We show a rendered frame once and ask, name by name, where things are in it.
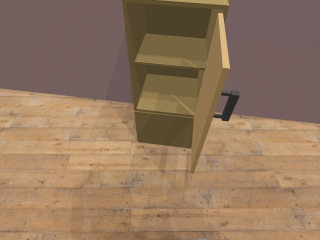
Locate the handle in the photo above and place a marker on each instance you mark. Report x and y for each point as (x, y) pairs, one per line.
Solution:
(233, 97)

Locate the cupboard door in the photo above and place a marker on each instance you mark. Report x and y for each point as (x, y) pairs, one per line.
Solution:
(216, 72)

